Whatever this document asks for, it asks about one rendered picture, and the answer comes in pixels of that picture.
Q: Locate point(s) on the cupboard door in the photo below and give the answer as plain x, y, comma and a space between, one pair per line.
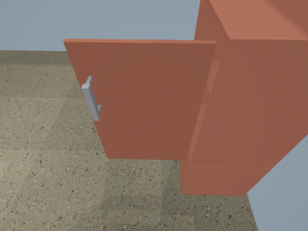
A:
150, 92

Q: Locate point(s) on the handle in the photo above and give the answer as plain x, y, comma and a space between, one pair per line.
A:
90, 99

